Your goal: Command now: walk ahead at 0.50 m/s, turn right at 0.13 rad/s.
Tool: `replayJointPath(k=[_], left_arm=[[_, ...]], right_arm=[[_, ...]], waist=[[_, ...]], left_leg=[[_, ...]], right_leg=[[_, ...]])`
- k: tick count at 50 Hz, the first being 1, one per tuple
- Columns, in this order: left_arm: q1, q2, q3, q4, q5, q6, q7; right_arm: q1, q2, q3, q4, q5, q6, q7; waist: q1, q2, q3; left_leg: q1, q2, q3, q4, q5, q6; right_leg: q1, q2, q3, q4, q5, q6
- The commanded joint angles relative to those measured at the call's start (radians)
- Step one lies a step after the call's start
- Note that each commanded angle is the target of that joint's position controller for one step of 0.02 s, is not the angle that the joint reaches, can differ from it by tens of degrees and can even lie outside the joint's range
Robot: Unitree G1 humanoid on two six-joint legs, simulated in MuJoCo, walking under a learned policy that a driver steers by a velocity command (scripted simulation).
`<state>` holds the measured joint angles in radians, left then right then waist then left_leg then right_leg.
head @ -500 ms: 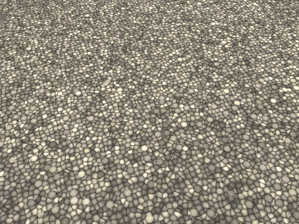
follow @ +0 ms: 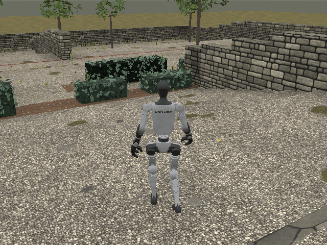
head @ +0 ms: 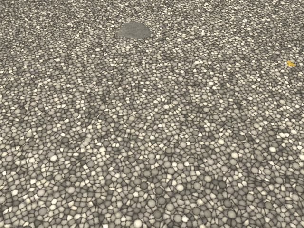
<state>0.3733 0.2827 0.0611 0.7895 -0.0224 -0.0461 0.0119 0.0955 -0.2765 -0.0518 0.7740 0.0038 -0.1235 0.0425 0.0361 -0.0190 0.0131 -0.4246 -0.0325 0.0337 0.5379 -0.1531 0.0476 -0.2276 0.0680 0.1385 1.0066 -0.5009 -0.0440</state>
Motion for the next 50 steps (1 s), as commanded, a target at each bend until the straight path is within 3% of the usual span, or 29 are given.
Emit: replayJointPath(k=[1, 3, 6, 9, 13, 16, 18, 20, 21, 22, 23, 24, 25, 26, 27, 29, 31, 33, 37, 42, 44, 45, 46, 47, 48, 49, 50], left_arm=[[-0.091, 0.139, 0.023, -0.114, 0.000, -0.035, -0.002], [-0.086, 0.111, 0.026, -0.113, 0.012, -0.032, -0.005], [-0.082, 0.068, 0.016, -0.113, 0.015, -0.022, -0.004], [-0.186, 0.050, 0.007, -0.147, 0.026, -0.029, -0.002], [-0.320, 0.027, -0.003, -0.175, 0.018, -0.046, -0.018], [-0.401, 0.039, -0.001, -0.199, 0.008, -0.060, -0.035], [-0.400, 0.067, 0.009, -0.204, 0.006, -0.070, -0.042], [-0.301, 0.105, 0.027, -0.178, 0.007, -0.077, -0.038], [-0.175, 0.149, 0.048, -0.146, 0.016, -0.080, -0.029], [0.001, 0.221, 0.067, -0.129, 0.035, -0.077, -0.017], [0.044, 0.280, 0.079, -0.106, 0.038, -0.061, -0.021], [0.034, 0.177, 0.055, -0.113, 0.031, -0.057, -0.021], [-0.018, 0.125, 0.038, -0.114, 0.024, -0.056, -0.018], [-0.076, 0.103, 0.029, -0.111, 0.027, -0.055, -0.019], [-0.122, 0.078, 0.022, -0.105, 0.029, -0.055, -0.021], [-0.171, 0.067, 0.022, -0.093, 0.035, -0.064, -0.022], [-0.182, 0.084, 0.031, -0.076, 0.031, -0.075, -0.021], [-0.176, 0.108, 0.041, -0.058, 0.033, -0.078, -0.016], [-0.160, 0.145, 0.052, -0.035, 0.029, -0.067, -0.006], [-0.099, 0.190, 0.068, 0.004, 0.003, -0.041, -0.004], [-0.102, 0.217, 0.076, 0.009, -0.007, -0.027, -0.002], [-0.110, 0.231, 0.080, 0.008, -0.013, -0.019, 0.000], [-0.126, 0.228, 0.077, 0.005, -0.018, -0.010, 0.002], [-0.104, 0.193, 0.062, -0.002, -0.002, -0.011, 0.006], [-0.034, 0.053, 0.018, -0.059, 0.048, -0.028, 0.000], [-0.084, 0.085, 0.010, -0.079, 0.021, -0.067, -0.010], [-0.189, 0.157, 0.028, -0.106, -0.021, -0.088, -0.020]], right_arm=[[0.168, -0.121, -0.032, -0.003, 0.002, 0.016, -0.008], [0.126, -0.094, -0.020, -0.008, -0.016, 0.015, -0.011], [0.142, -0.117, -0.024, 0.010, -0.004, 0.006, -0.016], [0.180, -0.147, -0.031, 0.029, 0.006, 0.014, -0.027], [0.253, -0.163, -0.034, 0.053, 0.020, 0.033, -0.038], [0.309, -0.164, -0.035, 0.070, 0.026, 0.050, -0.044], [0.311, -0.175, -0.041, 0.071, 0.027, 0.061, -0.051], [0.287, -0.184, -0.045, 0.066, 0.025, 0.068, -0.055], [0.283, -0.156, -0.036, 0.058, 0.018, 0.067, -0.054], [0.264, -0.090, -0.012, 0.019, -0.005, 0.064, -0.052], [0.403, -0.002, 0.014, -0.009, 0.016, 0.046, -0.050], [0.371, -0.107, -0.010, 0.010, 0.038, 0.041, -0.050], [0.280, -0.156, -0.026, -0.009, 0.044, 0.043, -0.050], [0.238, -0.145, -0.028, -0.015, 0.036, 0.048, -0.052], [0.215, -0.134, -0.032, -0.023, 0.025, 0.055, -0.050], [0.229, -0.094, -0.031, -0.030, 0.030, 0.079, -0.043], [0.207, -0.067, -0.028, -0.051, 0.026, 0.097, -0.041], [0.168, -0.061, -0.026, -0.074, 0.018, 0.104, -0.038], [0.059, -0.046, -0.016, -0.107, 0.019, 0.093, -0.012], [-0.070, -0.065, -0.017, -0.173, 0.018, 0.097, 0.011], [-0.056, -0.088, -0.029, -0.189, 0.014, 0.101, 0.015], [0.001, -0.111, -0.043, -0.181, 0.013, 0.104, 0.014], [0.141, -0.149, -0.069, -0.147, 0.017, 0.106, 0.009], [0.321, -0.224, -0.108, -0.096, 0.021, 0.114, -0.008], [0.325, -0.354, -0.130, -0.094, 0.032, 0.114, -0.024], [0.336, -0.319, -0.109, -0.143, 0.022, 0.093, -0.014], [0.315, -0.242, -0.087, -0.132, 0.013, 0.075, -0.007]], waist=[[-0.101, 0.076, -0.054], [-0.052, 0.098, -0.020], [-0.036, 0.111, -0.018], [-0.059, 0.081, 0.002], [-0.103, 0.080, 0.021], [-0.123, 0.091, 0.033], [-0.101, 0.109, 0.028], [-0.032, 0.124, -0.016], [0.027, 0.107, -0.106], [0.100, -0.003, -0.272], [0.032, -0.307, -0.400], [0.061, -0.216, -0.345], [0.067, -0.144, -0.203], [0.040, -0.083, -0.133], [0.015, -0.080, -0.076], [-0.030, -0.105, -0.030], [-0.044, -0.078, -0.004], [-0.043, -0.053, 0.011], [-0.009, -0.032, 0.033], [0.027, -0.029, 0.072], [0.000, -0.048, 0.048], [-0.039, -0.062, 0.002], [-0.122, -0.047, -0.070], [-0.196, 0.008, -0.166], [-0.102, 0.299, -0.208], [-0.136, 0.238, -0.396], [-0.164, 0.143, -0.279]], left_leg=[[0.470, 0.329, -0.496, -0.285, -0.207, 0.181], [0.331, 0.271, -0.387, -0.334, -0.054, 0.172], [0.282, 0.253, -0.285, -0.381, 0.099, 0.193], [0.286, 0.231, -0.222, -0.401, 0.205, 0.188], [0.277, 0.189, -0.168, -0.378, 0.216, 0.154], [0.324, 0.220, -0.215, -0.330, 0.185, 0.149], [0.365, 0.246, -0.264, -0.282, 0.173, 0.131], [0.357, 0.235, -0.268, -0.179, 0.270, 0.104], [0.299, 0.178, -0.232, -0.025, 0.312, 0.073], [0.119, 0.100, -0.175, 0.278, 0.098, 0.032], [-0.230, -0.016, -0.100, 0.590, -0.429, -0.018], [-0.335, 0.041, -0.175, 0.721, -0.431, -0.023], [-0.375, 0.077, -0.162, 0.743, -0.338, -0.022], [-0.341, 0.114, -0.142, 0.722, -0.259, -0.028], [-0.315, 0.137, -0.140, 0.679, -0.211, -0.034], [-0.236, 0.167, -0.134, 0.635, -0.160, -0.042], [-0.244, 0.176, -0.130, 0.592, -0.120, -0.055], [-0.272, 0.181, -0.132, 0.511, -0.045, -0.065], [-0.232, 0.164, -0.082, 0.280, 0.152, -0.052], [-0.233, 0.137, -0.020, 0.134, 0.094, -0.004], [-0.170, 0.092, 0.028, 0.112, -0.007, 0.032], [-0.075, 0.049, 0.064, 0.106, -0.051, 0.055], [0.114, -0.006, 0.093, 0.049, -0.016, 0.086], [0.415, -0.005, 0.020, 0.033, 0.022, 0.128], [0.721, 0.261, -0.500, -0.043, -0.069, 0.285], [0.822, 0.377, -0.898, -0.227, -0.255, 0.391], [0.768, 0.357, -0.777, -0.260, -0.218, 0.331]], right_leg=[[-0.526, -0.114, -0.018, 0.232, 0.108, 0.002], [-0.438, -0.168, -0.032, 0.139, 0.192, 0.008], [-0.425, -0.189, -0.064, 0.043, 0.235, 0.032], [-0.453, -0.191, -0.082, -0.138, 0.380, 0.057], [-0.362, -0.134, -0.110, -0.387, 0.561, 0.074], [-0.332, -0.106, -0.102, -0.474, 0.564, 0.072], [-0.290, -0.100, -0.085, -0.525, 0.508, 0.055], [-0.126, -0.085, -0.104, -0.575, 0.462, 0.021], [0.079, -0.108, -0.096, -0.569, 0.468, -0.014], [0.369, -0.297, 0.082, -0.522, 0.470, -0.080], [0.644, -0.516, 0.502, -0.609, 0.289, -0.226], [0.589, -0.491, 0.556, -0.672, 0.125, -0.216], [0.468, -0.453, 0.390, -0.690, 0.142, -0.175], [0.343, -0.408, 0.275, -0.717, 0.232, -0.153], [0.244, -0.374, 0.193, -0.751, 0.302, -0.147], [0.120, -0.342, 0.073, -0.818, 0.376, -0.141], [0.081, -0.349, -0.004, -0.859, 0.451, -0.156], [0.088, -0.353, -0.071, -0.877, 0.498, -0.163], [0.112, -0.324, -0.217, -0.881, 0.537, -0.131], [0.245, -0.366, -0.285, -0.833, 0.569, -0.096], [0.292, -0.373, -0.315, -0.733, 0.805, -0.075], [0.297, -0.364, -0.336, -0.626, 0.980, -0.062], [0.254, -0.330, -0.373, -0.434, 1.077, -0.035], [0.069, -0.289, -0.386, -0.165, 0.931, 0.010], [-0.385, -0.122, -0.360, 0.213, 0.076, 0.084], [-0.528, -0.037, -0.091, 0.383, -0.123, 0.084], [-0.627, -0.090, -0.049, 0.391, -0.032, 0.060]])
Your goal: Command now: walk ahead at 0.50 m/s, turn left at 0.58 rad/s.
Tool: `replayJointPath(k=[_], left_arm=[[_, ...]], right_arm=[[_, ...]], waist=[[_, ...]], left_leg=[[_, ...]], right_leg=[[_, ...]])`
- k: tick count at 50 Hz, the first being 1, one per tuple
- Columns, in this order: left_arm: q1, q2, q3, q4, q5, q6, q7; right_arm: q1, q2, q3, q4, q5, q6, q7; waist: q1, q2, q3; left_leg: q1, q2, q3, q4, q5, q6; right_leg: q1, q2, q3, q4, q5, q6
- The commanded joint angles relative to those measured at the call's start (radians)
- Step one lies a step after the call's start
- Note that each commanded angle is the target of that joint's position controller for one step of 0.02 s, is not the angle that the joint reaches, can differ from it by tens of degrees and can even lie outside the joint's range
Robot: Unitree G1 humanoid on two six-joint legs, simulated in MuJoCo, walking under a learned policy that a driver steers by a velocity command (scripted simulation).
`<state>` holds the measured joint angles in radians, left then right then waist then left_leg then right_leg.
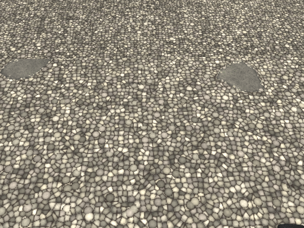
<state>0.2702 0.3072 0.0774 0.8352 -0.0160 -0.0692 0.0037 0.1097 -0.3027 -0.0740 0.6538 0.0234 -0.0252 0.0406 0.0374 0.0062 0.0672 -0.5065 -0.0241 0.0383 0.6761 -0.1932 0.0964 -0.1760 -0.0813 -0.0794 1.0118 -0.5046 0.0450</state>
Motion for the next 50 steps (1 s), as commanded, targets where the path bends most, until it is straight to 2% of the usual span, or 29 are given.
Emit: replayJointPath(k=[1, 2, 3, 4, 7, 12, 16, 19, 20, 21, 22, 23, 24, 25, 26, 27, 28, 30, 33, 35, 38, 41, 43, 45, 46, 47, 48, 49, 50], left_arm=[[-0.109, 0.120, 0.004, -0.157, -0.025, -0.077, -0.010], [-0.107, 0.119, 0.006, -0.144, 0.003, -0.080, -0.002], [-0.092, 0.132, 0.015, -0.136, 0.019, -0.072, 0.001], [-0.080, 0.132, 0.018, -0.134, 0.023, -0.059, -0.001], [-0.102, 0.088, 0.008, -0.144, 0.033, -0.034, -0.001], [-0.281, 0.042, -0.015, -0.188, 0.024, -0.036, -0.015], [-0.349, 0.072, -0.007, -0.216, 0.009, -0.050, -0.030], [-0.300, 0.104, 0.009, -0.210, 0.006, -0.063, -0.034], [-0.230, 0.115, 0.019, -0.191, 0.008, -0.067, -0.030], [-0.126, 0.146, 0.034, -0.173, 0.020, -0.073, -0.024], [0.030, 0.204, 0.048, -0.159, 0.031, -0.071, -0.015], [0.093, 0.261, 0.062, -0.116, 0.037, -0.057, -0.026], [0.062, 0.156, 0.039, -0.131, 0.012, -0.054, -0.032], [0.029, 0.101, 0.024, -0.134, 0.010, -0.048, -0.029], [-0.014, 0.088, 0.015, -0.136, 0.022, -0.042, -0.030], [-0.037, 0.071, 0.009, -0.127, 0.026, -0.039, -0.029], [-0.046, 0.062, 0.003, -0.122, 0.033, -0.041, -0.026], [-0.038, 0.061, 0.003, -0.103, 0.023, -0.047, -0.026], [-0.020, 0.110, 0.015, -0.078, 0.009, -0.048, -0.021], [-0.010, 0.129, 0.018, -0.066, 0.005, -0.040, -0.019], [0.037, 0.150, 0.019, -0.040, -0.005, -0.028, -0.018], [0.085, 0.165, 0.021, -0.010, -0.014, -0.014, -0.018], [0.087, 0.180, 0.024, 0.003, -0.018, -0.002, -0.014], [0.075, 0.169, 0.017, 0.006, -0.019, 0.006, -0.008], [0.069, 0.127, -0.003, -0.011, 0.000, 0.003, -0.005], [0.159, 0.018, -0.040, -0.048, 0.018, -0.015, -0.010], [0.132, 0.077, -0.029, -0.033, 0.003, -0.034, -0.014], [0.057, 0.142, -0.009, -0.059, -0.023, -0.044, -0.020], [0.000, 0.134, -0.012, -0.071, -0.024, -0.046, -0.020]], right_arm=[[0.263, -0.184, -0.055, -0.009, -0.004, -0.033, -0.006], [0.189, -0.149, -0.044, -0.019, -0.006, -0.034, -0.009], [0.138, -0.119, -0.033, -0.037, -0.016, -0.035, -0.013], [0.116, -0.114, -0.030, -0.050, -0.023, -0.034, -0.017], [0.136, -0.140, -0.038, -0.041, -0.015, -0.040, -0.034], [0.204, -0.156, -0.044, -0.012, -0.004, -0.030, -0.056], [0.263, -0.152, -0.045, 0.016, 0.005, -0.021, -0.059], [0.256, -0.148, -0.047, 0.017, 0.002, -0.010, -0.063], [0.241, -0.132, -0.042, 0.012, 0.002, -0.007, -0.062], [0.234, -0.090, -0.027, 0.001, -0.004, -0.009, -0.060], [0.249, -0.033, -0.005, -0.020, -0.024, -0.011, -0.059], [0.387, -0.005, 0.006, -0.045, 0.014, -0.021, -0.060], [0.369, -0.108, -0.011, -0.005, 0.022, -0.021, -0.064], [0.264, -0.145, -0.022, -0.011, 0.012, -0.018, -0.062], [0.211, -0.130, -0.019, -0.019, 0.000, -0.017, -0.062], [0.170, -0.116, -0.020, -0.032, -0.010, -0.021, -0.059], [0.171, -0.097, -0.018, -0.036, -0.006, -0.021, -0.052], [0.177, -0.060, -0.009, -0.035, -0.002, -0.020, -0.045], [0.100, -0.030, 0.009, -0.061, -0.017, -0.026, -0.039], [0.043, -0.017, 0.019, -0.070, -0.016, -0.035, -0.030], [-0.047, -0.016, 0.024, -0.086, -0.009, -0.046, -0.018], [-0.109, -0.034, 0.020, -0.111, -0.001, -0.049, -0.008], [-0.097, -0.056, 0.011, -0.113, -0.003, -0.050, -0.004], [0.090, -0.113, -0.023, -0.055, -0.014, -0.048, -0.012], [0.257, -0.169, -0.045, -0.019, -0.020, -0.043, -0.023], [0.338, -0.282, -0.066, -0.008, -0.033, -0.036, -0.030], [0.356, -0.204, -0.047, -0.002, -0.018, -0.035, -0.027], [0.286, -0.162, -0.028, -0.005, -0.016, -0.040, -0.023], [0.227, -0.131, -0.017, -0.011, -0.018, -0.043, -0.022]], waist=[[-0.137, 0.083, -0.239], [-0.091, 0.026, -0.177], [-0.052, 0.038, -0.153], [-0.031, 0.048, -0.143], [-0.023, 0.026, -0.113], [-0.089, 0.064, -0.060], [-0.111, 0.080, -0.052], [-0.077, 0.123, -0.063], [-0.037, 0.129, -0.087], [0.014, 0.110, -0.170], [0.066, -0.025, -0.317], [-0.008, -0.380, -0.393], [0.017, -0.231, -0.293], [0.041, -0.140, -0.179], [0.024, -0.072, -0.122], [0.011, -0.064, -0.074], [-0.012, -0.089, -0.065], [-0.026, -0.110, -0.071], [-0.018, -0.086, -0.054], [0.001, -0.078, -0.048], [0.036, -0.080, -0.036], [0.043, -0.091, -0.019], [0.015, -0.100, -0.025], [-0.093, -0.078, -0.138], [-0.167, -0.029, -0.258], [-0.134, 0.233, -0.387], [-0.158, 0.227, -0.440], [-0.146, 0.170, -0.280], [-0.122, 0.114, -0.197]], left_leg=[[0.725, 0.307, -0.651, -0.388, -0.112, 0.246], [0.581, 0.267, -0.550, -0.384, -0.005, 0.213], [0.473, 0.237, -0.479, -0.398, 0.105, 0.199], [0.410, 0.223, -0.454, -0.420, 0.156, 0.199], [0.311, 0.192, -0.368, -0.450, 0.272, 0.206], [0.250, 0.120, -0.296, -0.443, 0.147, 0.135], [0.313, 0.151, -0.382, -0.378, 0.074, 0.116], [0.373, 0.170, -0.459, -0.290, 0.099, 0.093], [0.365, 0.145, -0.456, -0.236, 0.130, 0.075], [0.319, 0.093, -0.414, -0.091, 0.155, 0.042], [0.177, 0.018, -0.314, 0.201, -0.043, -0.002], [-0.168, -0.080, -0.218, 0.488, -0.421, -0.058], [-0.269, -0.006, -0.251, 0.598, -0.369, -0.073], [-0.284, 0.021, -0.226, 0.612, -0.274, -0.077], [-0.250, 0.049, -0.197, 0.591, -0.211, -0.081], [-0.235, 0.071, -0.195, 0.540, -0.170, -0.081], [-0.189, 0.092, -0.189, 0.501, -0.146, -0.078], [-0.158, 0.103, -0.159, 0.425, -0.139, -0.083], [-0.177, 0.127, -0.119, 0.259, -0.050, -0.098], [-0.145, 0.126, -0.093, 0.130, 0.058, -0.100], [-0.069, 0.098, -0.054, -0.023, 0.171, -0.101], [-0.050, 0.082, -0.048, -0.098, 0.154, -0.079], [0.003, 0.065, -0.037, -0.143, 0.105, -0.050], [0.296, 0.016, 0.007, -0.203, 0.115, -0.003], [0.562, 0.120, -0.103, -0.171, 0.125, 0.044], [0.898, 0.384, -0.560, -0.233, -0.002, 0.202], [0.901, 0.417, -0.768, -0.353, -0.137, 0.238], [0.783, 0.384, -0.637, -0.372, -0.154, 0.196], [0.656, 0.336, -0.512, -0.388, -0.098, 0.170]], right_leg=[[-0.671, 0.018, 0.161, 0.312, 0.057, -0.050], [-0.604, -0.018, 0.163, 0.222, 0.118, -0.050], [-0.522, -0.040, 0.171, 0.156, 0.158, -0.048], [-0.472, -0.043, 0.171, 0.124, 0.180, -0.041], [-0.441, -0.023, 0.143, -0.015, 0.256, -0.001], [-0.372, 0.046, 0.132, -0.375, 0.565, 0.023], [-0.326, 0.074, 0.158, -0.493, 0.569, 0.004], [-0.253, 0.083, 0.159, -0.535, 0.446, -0.032], [-0.156, 0.088, 0.140, -0.575, 0.445, -0.054], [0.029, 0.032, 0.175, -0.573, 0.441, -0.095], [0.293, -0.150, 0.359, -0.558, 0.394, -0.154], [0.530, -0.332, 0.842, -0.677, 0.128, -0.307], [0.468, -0.315, 0.858, -0.724, -0.066, -0.287], [0.353, -0.268, 0.692, -0.730, -0.020, -0.248], [0.241, -0.225, 0.578, -0.743, 0.111, -0.233], [0.160, -0.192, 0.502, -0.762, 0.218, -0.238], [0.106, -0.166, 0.439, -0.782, 0.287, -0.234], [0.074, -0.148, 0.368, -0.815, 0.372, -0.252], [0.068, -0.157, 0.295, -0.857, 0.476, -0.277], [0.062, -0.137, 0.230, -0.868, 0.514, -0.263], [0.060, -0.120, 0.167, -0.860, 0.538, -0.239], [0.122, -0.160, 0.173, -0.835, 0.552, -0.223], [0.163, -0.181, 0.170, -0.788, 0.634, -0.205], [0.127, -0.123, 0.098, -0.558, 0.883, -0.162], [-0.024, -0.078, 0.057, -0.314, 0.751, -0.123], [-0.416, 0.081, 0.023, 0.084, 0.226, -0.049], [-0.545, 0.090, 0.160, 0.236, -0.066, -0.053], [-0.626, 0.035, 0.165, 0.275, -0.009, -0.067], [-0.612, -0.008, 0.142, 0.238, 0.078, -0.073]])
Over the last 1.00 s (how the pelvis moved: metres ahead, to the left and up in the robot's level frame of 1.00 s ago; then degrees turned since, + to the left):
0.51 0.07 -0.01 26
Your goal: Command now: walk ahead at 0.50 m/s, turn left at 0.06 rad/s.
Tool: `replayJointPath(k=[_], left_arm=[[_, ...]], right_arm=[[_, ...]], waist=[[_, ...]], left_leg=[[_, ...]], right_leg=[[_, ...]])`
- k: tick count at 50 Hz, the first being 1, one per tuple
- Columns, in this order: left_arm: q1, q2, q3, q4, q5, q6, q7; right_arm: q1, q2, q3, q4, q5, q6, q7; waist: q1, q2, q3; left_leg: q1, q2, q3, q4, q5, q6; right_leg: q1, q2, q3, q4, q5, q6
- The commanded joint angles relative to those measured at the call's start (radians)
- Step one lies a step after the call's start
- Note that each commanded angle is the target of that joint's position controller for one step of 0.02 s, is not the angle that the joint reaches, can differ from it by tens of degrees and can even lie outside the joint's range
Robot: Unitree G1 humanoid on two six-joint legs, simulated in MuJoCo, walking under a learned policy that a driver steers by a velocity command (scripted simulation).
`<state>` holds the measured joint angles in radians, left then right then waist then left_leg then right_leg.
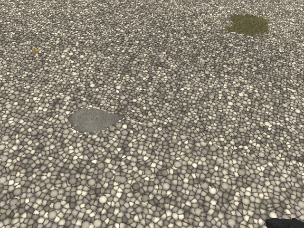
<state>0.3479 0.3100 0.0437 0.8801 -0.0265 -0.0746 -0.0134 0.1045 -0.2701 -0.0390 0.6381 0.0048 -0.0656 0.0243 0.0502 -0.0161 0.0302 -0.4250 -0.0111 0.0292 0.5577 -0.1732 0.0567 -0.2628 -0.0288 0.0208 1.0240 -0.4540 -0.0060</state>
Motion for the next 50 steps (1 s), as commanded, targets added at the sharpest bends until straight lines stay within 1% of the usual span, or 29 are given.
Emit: replayJointPath(k=[1, 3, 6, 12, 17, 18, 19, 20, 21, 22, 23, 24, 25, 26, 27, 28, 30, 31, 33, 35, 37, 40, 44, 45, 46, 47, 48, 49, 50], left_arm=[[-0.099, 0.121, 0.023, -0.117, 0.004, -0.037, 0.000], [-0.066, 0.093, 0.023, -0.104, 0.014, -0.015, -0.001], [-0.095, 0.058, 0.017, -0.109, 0.022, 0.007, 0.004], [-0.305, 0.024, 0.000, -0.160, 0.021, -0.006, -0.012], [-0.425, 0.035, -0.002, -0.210, 0.011, -0.019, -0.039], [-0.329, 0.016, -0.031, -0.182, 0.141, 0.003, -0.040], [-0.328, 0.040, -0.015, -0.190, 0.141, 0.013, -0.038], [-0.355, 0.070, -0.009, -0.206, 0.123, 0.014, -0.034], [-0.357, 0.097, 0.002, -0.216, 0.094, 0.007, -0.031], [-0.299, 0.135, 0.014, -0.203, 0.066, -0.004, -0.024], [-0.129, 0.165, 0.019, -0.157, 0.057, -0.017, -0.017], [0.128, 0.166, 0.020, -0.110, 0.063, -0.009, -0.006], [0.297, 0.124, 0.014, -0.043, 0.098, -0.013, 0.002], [0.237, 0.143, 0.027, -0.022, 0.096, -0.033, 0.005], [0.114, 0.112, 0.023, -0.041, 0.083, -0.038, 0.007], [0.051, 0.050, 0.000, -0.048, 0.073, -0.038, 0.008], [-0.052, -0.020, -0.022, -0.078, 0.080, -0.041, 0.012], [-0.078, -0.022, -0.020, -0.090, 0.080, -0.047, 0.014], [-0.063, 0.018, -0.007, -0.092, 0.097, -0.059, 0.007], [-0.016, 0.022, -0.005, -0.078, 0.111, -0.060, -0.016], [0.020, 0.032, -0.001, -0.059, 0.101, -0.055, -0.050], [0.074, 0.065, 0.013, -0.036, 0.094, -0.048, -0.090], [0.119, 0.076, 0.027, -0.007, 0.091, -0.035, -0.084], [0.111, 0.078, 0.030, -0.003, 0.090, -0.033, -0.079], [0.104, 0.080, 0.032, -0.001, 0.096, -0.034, -0.074], [0.082, 0.039, 0.019, -0.017, 0.100, -0.043, -0.073], [0.251, -0.109, -0.027, -0.040, 0.127, -0.064, -0.066], [0.134, -0.050, -0.014, -0.037, 0.104, -0.065, -0.078], [0.007, -0.015, 0.005, -0.049, 0.086, -0.056, -0.066]], right_arm=[[0.180, -0.136, -0.043, 0.005, -0.005, -0.005, -0.001], [0.128, -0.112, -0.038, 0.006, -0.012, -0.016, 0.003], [0.139, -0.136, -0.047, 0.036, -0.005, -0.035, -0.001], [0.226, -0.171, -0.055, 0.100, 0.005, -0.027, -0.020], [0.312, -0.185, -0.059, 0.165, 0.013, -0.002, -0.028], [0.366, -0.071, -0.002, 0.209, -0.159, -0.037, 0.033], [0.348, -0.088, -0.017, 0.209, -0.133, -0.049, 0.049], [0.310, -0.133, -0.024, 0.203, -0.101, -0.054, 0.053], [0.292, -0.172, -0.028, 0.207, -0.085, -0.054, 0.053], [0.319, -0.189, -0.028, 0.224, -0.097, -0.053, 0.057], [0.411, -0.110, -0.003, 0.220, -0.119, -0.057, 0.052], [0.506, -0.032, 0.033, 0.204, -0.135, -0.069, 0.067], [0.341, -0.078, 0.015, 0.194, -0.098, -0.064, 0.084], [0.207, -0.079, 0.005, 0.159, -0.066, -0.066, 0.069], [0.177, -0.097, 0.002, 0.162, -0.075, -0.070, 0.042], [0.185, -0.079, 0.010, 0.154, -0.102, -0.067, 0.023], [0.189, -0.024, 0.032, 0.157, -0.113, -0.045, 0.019], [0.185, -0.015, 0.034, 0.155, -0.106, -0.035, 0.022], [0.145, -0.013, 0.039, 0.148, -0.095, -0.021, 0.031], [0.079, -0.003, 0.044, 0.128, -0.091, -0.016, 0.031], [0.009, 0.014, 0.053, 0.106, -0.088, -0.004, 0.035], [-0.068, -0.029, 0.046, 0.081, -0.087, 0.007, 0.030], [-0.167, -0.060, 0.042, 0.058, -0.067, -0.005, 0.003], [-0.153, -0.079, 0.034, 0.060, -0.058, -0.013, -0.002], [-0.086, -0.118, 0.017, 0.077, -0.042, -0.026, -0.008], [0.087, -0.169, -0.001, 0.121, -0.028, -0.041, -0.016], [0.316, -0.192, -0.004, 0.154, -0.029, -0.043, -0.023], [0.434, -0.135, 0.002, 0.203, -0.054, -0.037, -0.033], [0.360, -0.127, -0.006, 0.209, -0.054, -0.047, -0.040]], waist=[[-0.105, 0.100, -0.094], [-0.048, 0.118, -0.065], [-0.031, 0.089, -0.034], [-0.098, 0.066, 0.020], [-0.128, 0.069, 0.048], [-0.090, 0.098, 0.012], [-0.085, 0.098, 0.030], [-0.068, 0.077, 0.013], [-0.036, 0.065, -0.013], [-0.012, 0.051, -0.072], [-0.006, -0.038, -0.279], [0.064, -0.223, -0.498], [0.162, -0.138, -0.378], [0.132, -0.106, -0.120], [0.079, -0.070, -0.027], [0.019, -0.057, -0.055], [-0.052, -0.029, -0.058], [-0.068, -0.028, -0.043], [-0.054, -0.025, -0.020], [-0.033, -0.006, -0.018], [-0.020, -0.020, -0.010], [-0.005, -0.034, 0.000], [0.007, -0.036, -0.001], [-0.018, -0.033, -0.016], [-0.054, -0.033, -0.065], [-0.119, 0.024, -0.211], [-0.130, 0.281, -0.518], [-0.217, 0.199, -0.432], [-0.203, 0.128, -0.160]], left_leg=[[0.453, 0.285, -0.421, -0.301, -0.033, 0.196], [0.316, 0.242, -0.332, -0.362, 0.071, 0.187], [0.258, 0.233, -0.245, -0.415, 0.171, 0.203], [0.276, 0.190, -0.115, -0.435, 0.183, 0.152], [0.434, 0.254, -0.130, -0.370, 0.219, 0.138], [0.513, 0.295, -0.169, -0.369, 0.202, 0.172], [0.567, 0.304, -0.162, -0.353, 0.239, 0.168], [0.544, 0.283, -0.137, -0.329, 0.294, 0.151], [0.487, 0.249, -0.104, -0.270, 0.441, 0.130], [0.418, 0.196, -0.057, -0.159, 0.595, 0.094], [0.245, 0.105, 0.000, 0.098, 0.526, 0.031], [-0.129, -0.064, 0.002, 0.416, -0.025, -0.043], [-0.311, -0.092, -0.116, 0.641, -0.374, -0.018], [-0.437, -0.018, -0.167, 0.745, -0.304, 0.014], [-0.404, 0.052, -0.158, 0.719, -0.218, 0.028], [-0.318, 0.091, -0.151, 0.671, -0.170, 0.038], [-0.199, 0.134, -0.136, 0.606, -0.133, 0.023], [-0.195, 0.137, -0.122, 0.562, -0.138, 0.011], [-0.236, 0.141, -0.090, 0.461, -0.014, -0.012], [-0.229, 0.132, -0.056, 0.308, 0.134, -0.036], [-0.128, 0.094, -0.018, 0.174, 0.230, -0.043], [-0.100, 0.070, -0.030, 0.086, 0.244, -0.044], [-0.122, 0.059, -0.035, -0.054, 0.166, -0.016], [-0.035, 0.042, -0.006, -0.090, 0.169, 0.012], [0.143, 0.033, 0.007, -0.076, 0.200, 0.054], [0.448, 0.096, -0.043, -0.011, 0.291, 0.148], [0.991, 0.395, -0.473, -0.076, 0.321, 0.424], [0.970, 0.455, -0.680, -0.241, -0.018, 0.364], [0.696, 0.402, -0.550, -0.306, -0.281, 0.234]], right_leg=[[-0.490, -0.086, 0.035, 0.163, 0.089, -0.015], [-0.381, -0.115, 0.044, 0.093, 0.164, -0.002], [-0.389, -0.116, 0.036, -0.006, 0.255, 0.025], [-0.364, -0.073, 0.002, -0.364, 0.563, 0.028], [-0.392, -0.045, 0.001, -0.489, 0.509, -0.010], [-0.399, -0.051, 0.049, -0.464, 0.510, -0.030], [-0.417, -0.047, 0.033, -0.472, 0.428, -0.047], [-0.331, -0.017, -0.019, -0.500, 0.398, -0.070], [-0.177, 0.025, -0.079, -0.526, 0.427, -0.101], [0.023, 0.058, -0.099, -0.501, 0.463, -0.135], [0.421, -0.010, -0.009, -0.379, 0.602, -0.244], [0.873, -0.255, 0.447, -0.537, 0.411, -0.442], [0.834, -0.298, 0.640, -0.702, 0.237, -0.370], [0.614, -0.279, 0.542, -0.740, 0.092, -0.275], [0.405, -0.263, 0.445, -0.773, 0.117, -0.264], [0.291, -0.250, 0.372, -0.795, 0.242, -0.269], [0.124, -0.227, 0.273, -0.866, 0.353, -0.265], [0.086, -0.211, 0.234, -0.896, 0.340, -0.263], [0.050, -0.184, 0.161, -0.925, 0.372, -0.271], [0.021, -0.157, 0.114, -0.909, 0.486, -0.279], [-0.054, -0.115, 0.068, -0.880, 0.551, -0.266], [-0.011, -0.148, 0.123, -0.825, 0.548, -0.274], [0.216, -0.203, 0.207, -0.741, 0.608, -0.241], [0.212, -0.189, 0.202, -0.699, 0.694, -0.220], [0.153, -0.145, 0.179, -0.625, 0.794, -0.177], [0.032, -0.051, 0.114, -0.415, 0.760, -0.107], [-0.317, 0.120, 0.055, -0.073, 0.253, -0.014], [-0.536, 0.113, 0.077, 0.134, -0.123, -0.027], [-0.604, 0.029, 0.105, 0.230, -0.029, -0.059]])
Over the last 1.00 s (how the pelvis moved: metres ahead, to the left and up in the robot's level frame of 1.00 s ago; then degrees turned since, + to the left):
0.52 0.11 0.01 21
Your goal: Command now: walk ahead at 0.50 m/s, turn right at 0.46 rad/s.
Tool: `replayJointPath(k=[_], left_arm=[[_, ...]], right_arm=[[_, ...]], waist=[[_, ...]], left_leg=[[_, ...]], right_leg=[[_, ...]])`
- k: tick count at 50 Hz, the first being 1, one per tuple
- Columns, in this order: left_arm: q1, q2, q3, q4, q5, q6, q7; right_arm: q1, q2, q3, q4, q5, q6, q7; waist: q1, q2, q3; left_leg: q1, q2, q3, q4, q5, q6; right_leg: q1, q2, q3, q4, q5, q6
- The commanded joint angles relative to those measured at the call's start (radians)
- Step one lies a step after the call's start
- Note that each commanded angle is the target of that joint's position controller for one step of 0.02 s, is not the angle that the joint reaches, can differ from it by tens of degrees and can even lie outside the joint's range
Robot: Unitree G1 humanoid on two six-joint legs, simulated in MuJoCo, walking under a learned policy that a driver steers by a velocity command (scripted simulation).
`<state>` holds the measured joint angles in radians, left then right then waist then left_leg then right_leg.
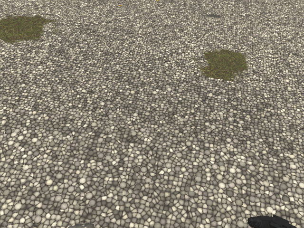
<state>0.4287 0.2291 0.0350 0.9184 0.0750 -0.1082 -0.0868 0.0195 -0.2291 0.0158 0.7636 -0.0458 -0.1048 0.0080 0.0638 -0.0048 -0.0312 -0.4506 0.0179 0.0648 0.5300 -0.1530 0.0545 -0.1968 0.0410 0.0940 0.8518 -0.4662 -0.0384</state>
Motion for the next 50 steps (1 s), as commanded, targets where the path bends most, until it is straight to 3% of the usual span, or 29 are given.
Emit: replayJointPath(k=[1, 4, 8, 12, 13, 18, 20, 22, 23, 24, 25, 26, 27, 30, 31, 32, 33, 35, 39, 40, 41, 42, 43, 44, 45, 46, 47, 48, 50], left_arm=[[-0.094, 0.080, 0.021, -0.072, -0.018, -0.018, 0.034], [-0.087, 0.002, -0.003, -0.057, 0.018, -0.001, 0.036], [-0.190, 0.003, -0.008, -0.082, -0.015, 0.001, -0.001], [-0.240, 0.012, -0.014, -0.110, -0.009, 0.013, -0.025], [-0.160, 0.013, -0.015, -0.090, 0.004, 0.011, -0.036], [-0.232, 0.081, 0.013, -0.158, 0.011, 0.002, -0.009], [-0.173, 0.109, 0.033, -0.169, 0.002, -0.004, 0.006], [0.091, 0.178, 0.082, -0.099, -0.019, -0.039, 0.030], [0.153, 0.268, 0.111, -0.076, -0.007, -0.056, 0.070], [0.229, 0.291, 0.097, -0.062, 0.000, -0.052, 0.088], [0.335, 0.255, 0.093, -0.007, -0.001, -0.074, 0.080], [0.256, 0.140, 0.058, -0.001, -0.026, -0.092, 0.060], [0.154, 0.056, 0.024, -0.012, -0.036, -0.079, 0.047], [-0.134, 0.022, -0.023, -0.092, 0.000, -0.024, 0.036], [-0.165, 0.045, -0.025, -0.120, 0.003, -0.023, 0.052], [-0.132, 0.002, -0.046, -0.120, 0.012, -0.040, 0.083], [-0.127, 0.039, -0.040, -0.123, 0.009, -0.042, 0.099], [-0.025, 0.143, -0.024, -0.085, 0.010, -0.044, 0.071], [0.153, 0.148, -0.035, -0.024, -0.047, -0.019, 0.016], [0.136, 0.163, -0.035, -0.026, -0.039, -0.002, -0.006], [0.163, 0.082, -0.055, -0.022, -0.003, 0.002, -0.031], [0.146, 0.039, 0.012, -0.074, -0.148, 0.059, 0.090], [0.352, -0.055, -0.096, -0.088, -0.003, 0.033, 0.006], [0.128, 0.036, -0.050, -0.125, 0.005, 0.032, -0.003], [0.003, 0.079, -0.037, -0.140, -0.010, 0.021, 0.014], [-0.037, 0.057, -0.043, -0.142, -0.017, 0.019, 0.025], [-0.104, 0.004, -0.059, -0.166, 0.005, 0.009, 0.035], [-0.133, -0.011, -0.069, -0.159, 0.023, 0.023, 0.026], [-0.227, -0.002, -0.070, -0.170, 0.009, 0.034, 0.011]], right_arm=[[0.341, -0.123, -0.048, 0.072, 0.006, -0.008, -0.029], [0.231, -0.015, -0.020, 0.045, 0.004, -0.011, -0.041], [0.252, -0.056, -0.047, 0.067, -0.032, -0.031, -0.039], [0.329, -0.096, -0.055, 0.107, -0.057, -0.023, -0.002], [0.341, -0.102, -0.056, 0.109, -0.086, -0.018, 0.001], [0.347, -0.134, -0.051, 0.129, -0.071, -0.025, -0.021], [0.297, -0.192, -0.068, 0.099, -0.067, -0.026, -0.026], [0.244, -0.268, -0.091, 0.092, -0.084, -0.026, -0.001], [0.331, -0.135, -0.066, 0.095, -0.089, -0.022, 0.025], [0.334, -0.054, -0.036, 0.045, -0.076, -0.034, 0.069], [0.114, -0.032, -0.028, -0.063, -0.003, -0.044, 0.084], [-0.046, -0.043, -0.035, -0.125, 0.022, -0.043, 0.064], [-0.015, -0.094, -0.053, -0.112, -0.002, -0.023, 0.037], [0.183, -0.024, -0.011, -0.045, -0.090, 0.028, 0.029], [0.243, -0.003, -0.006, -0.043, -0.088, 0.029, 0.033], [0.252, -0.017, -0.001, -0.031, -0.084, 0.016, 0.044], [0.265, -0.003, 0.008, -0.019, -0.055, 0.015, 0.050], [0.155, -0.015, 0.011, -0.074, -0.025, 0.041, 0.063], [0.203, -0.119, -0.020, -0.030, -0.054, 0.051, 0.040], [0.337, -0.151, -0.042, 0.004, -0.052, 0.044, 0.033], [0.556, -0.184, -0.069, 0.057, -0.053, 0.029, 0.043], [0.620, -0.252, -0.100, 0.106, 0.003, 0.015, 0.030], [0.608, -0.270, -0.089, 0.056, -0.047, 0.015, 0.052], [0.504, -0.213, -0.089, 0.053, -0.054, 0.033, 0.048], [0.452, -0.122, -0.054, 0.050, -0.068, 0.039, 0.056], [0.424, -0.045, -0.028, 0.060, -0.068, 0.037, 0.059], [0.367, 0.052, 0.008, 0.063, -0.060, 0.017, 0.039], [0.351, 0.057, 0.010, 0.069, -0.049, 0.003, 0.027], [0.321, 0.019, 0.007, 0.078, -0.002, -0.029, 0.010]], waist=[[-0.162, 0.102, 0.011], [-0.067, 0.066, -0.016], [-0.067, 0.041, 0.025], [-0.068, 0.059, 0.030], [-0.051, 0.067, 0.023], [-0.061, 0.067, 0.065], [-0.024, 0.078, 0.053], [0.103, 0.008, 0.009], [0.074, -0.196, -0.073], [0.051, -0.200, -0.212], [0.152, -0.127, -0.100], [0.142, -0.093, 0.072], [0.069, -0.030, 0.091], [-0.115, 0.000, 0.103], [-0.148, -0.018, 0.065], [-0.107, -0.007, 0.056], [-0.091, 0.034, 0.046], [-0.065, 0.003, 0.099], [-0.062, 0.023, 0.181], [-0.134, 0.028, 0.136], [-0.182, 0.050, -0.033], [-0.121, 0.086, -0.188], [-0.086, 0.371, -0.460], [-0.165, 0.229, -0.166], [-0.163, 0.067, -0.002], [-0.121, -0.003, 0.075], [-0.052, -0.035, 0.120], [-0.039, 0.051, 0.128], [-0.063, 0.064, 0.092]], left_leg=[[0.520, 0.347, -0.468, -0.322, -0.284, 0.192], [0.353, 0.289, -0.247, -0.393, 0.041, 0.173], [0.314, 0.255, -0.023, -0.438, 0.243, 0.174], [0.273, 0.241, 0.111, -0.397, 0.412, 0.176], [0.247, 0.259, 0.109, -0.346, 0.413, 0.181], [0.450, 0.289, 0.130, -0.213, 0.397, 0.131], [0.362, 0.262, 0.204, -0.086, 0.625, 0.099], [0.154, 0.202, 0.252, 0.329, 0.631, 0.057], [-0.048, 0.100, 0.207, 0.703, 0.089, -0.015], [-0.270, -0.051, 0.060, 0.984, -0.520, -0.072], [-0.515, -0.075, -0.122, 0.989, -0.539, -0.061], [-0.614, -0.015, -0.209, 0.906, -0.479, -0.059], [-0.572, 0.020, -0.227, 0.892, -0.403, -0.070], [-0.277, 0.060, -0.208, 0.671, -0.079, -0.030], [-0.079, 0.033, -0.117, 0.639, 0.024, -0.032], [-0.028, 0.053, -0.155, 0.485, 0.387, -0.040], [0.189, 0.049, -0.100, 0.254, 0.659, -0.060], [0.353, 0.014, -0.016, 0.209, 0.546, -0.112], [0.371, 0.044, -0.042, -0.272, 0.507, -0.083], [0.482, 0.093, -0.042, -0.292, 0.488, -0.023], [0.765, 0.202, -0.108, -0.049, 0.661, 0.127], [0.993, 0.388, -0.258, 0.173, 1.365, 0.070], [1.200, 0.454, -0.439, 0.160, 0.938, 0.335], [0.976, 0.458, -0.571, -0.004, 0.386, 0.331], [0.728, 0.446, -0.552, -0.136, -0.031, 0.300], [0.522, 0.418, -0.506, -0.201, -0.076, 0.307], [0.334, 0.354, -0.413, -0.272, 0.008, 0.269], [0.243, 0.305, -0.341, -0.313, 0.034, 0.265], [0.083, 0.200, -0.189, -0.371, 0.028, 0.238]], right_leg=[[-0.646, -0.092, 0.000, 0.398, 0.065, -0.032], [-0.465, -0.163, 0.003, 0.295, 0.159, -0.025], [-0.478, -0.175, -0.049, 0.101, 0.336, 0.008], [-0.402, -0.152, -0.077, 0.007, 0.477, 0.005], [-0.352, -0.145, -0.057, 0.180, 0.562, -0.003], [-0.463, -0.139, -0.065, 0.156, 0.341, -0.031], [-0.224, -0.060, -0.178, 0.127, 0.210, -0.036], [0.169, 0.071, -0.256, -0.030, 0.307, -0.065], [0.385, -0.016, -0.030, -0.183, 0.617, -0.227], [0.581, -0.184, 0.373, -0.252, 0.976, -0.427], [0.580, -0.289, 0.538, -0.386, 0.849, -0.420], [0.369, -0.329, 0.590, -0.375, 0.529, -0.380], [0.204, -0.304, 0.543, -0.313, 0.406, -0.355], [-0.345, -0.174, 0.346, -0.283, 0.152, -0.278], [-0.542, -0.101, 0.254, -0.255, 0.072, -0.260], [-0.540, -0.027, 0.151, -0.201, 0.043, -0.205], [-0.670, 0.042, 0.044, -0.140, -0.070, -0.144], [-0.774, 0.017, 0.102, -0.126, -0.256, -0.165], [-0.366, -0.004, 0.314, 0.156, -0.306, -0.179], [-0.320, 0.008, 0.307, 0.347, -0.100, -0.139], [-0.453, 0.051, 0.251, 0.649, 0.110, -0.053], [-0.709, 0.136, 0.013, 1.074, -0.433, -0.065], [-0.846, 0.098, 0.096, 1.216, -0.290, 0.013], [-1.115, 0.055, 0.074, 1.276, -0.155, 0.034], [-1.160, -0.005, 0.095, 1.177, 0.039, 0.029], [-1.090, -0.072, 0.092, 1.051, 0.161, 0.008], [-0.956, -0.163, 0.124, 0.690, 0.346, -0.039], [-0.860, -0.194, 0.082, 0.561, 0.378, -0.050], [-0.558, -0.193, -0.042, 0.094, 0.548, -0.016]])
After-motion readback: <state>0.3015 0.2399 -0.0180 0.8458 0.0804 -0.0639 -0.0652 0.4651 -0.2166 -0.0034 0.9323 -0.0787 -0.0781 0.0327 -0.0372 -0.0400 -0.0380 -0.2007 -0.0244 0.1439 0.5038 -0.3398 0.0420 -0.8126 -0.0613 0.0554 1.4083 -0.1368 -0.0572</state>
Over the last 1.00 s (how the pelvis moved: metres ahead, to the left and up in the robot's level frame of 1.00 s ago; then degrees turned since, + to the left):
0.58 -0.03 0.00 -8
